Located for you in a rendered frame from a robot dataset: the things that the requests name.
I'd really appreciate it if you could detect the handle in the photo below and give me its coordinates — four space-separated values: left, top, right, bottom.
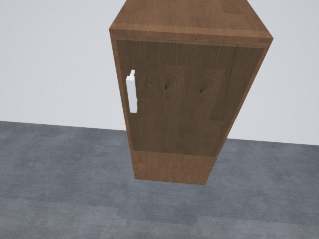
126 70 137 113

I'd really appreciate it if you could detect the cupboard door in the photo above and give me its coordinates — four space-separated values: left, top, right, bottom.
116 37 264 157

